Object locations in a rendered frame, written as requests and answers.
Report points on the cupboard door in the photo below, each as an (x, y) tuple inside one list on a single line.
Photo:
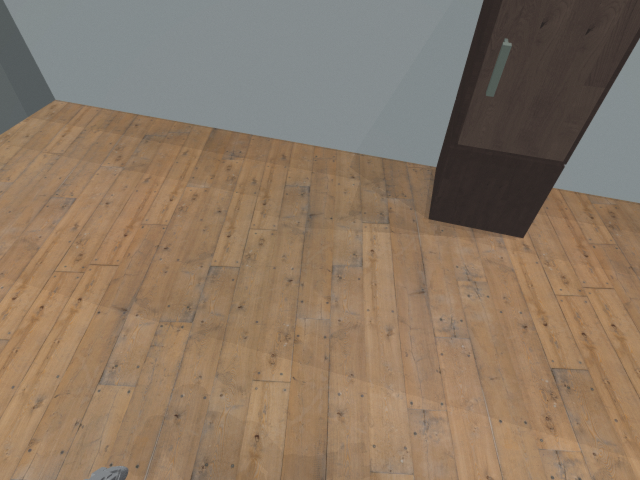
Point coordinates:
[(563, 54)]

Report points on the handle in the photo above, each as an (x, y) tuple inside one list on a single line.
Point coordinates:
[(498, 69)]

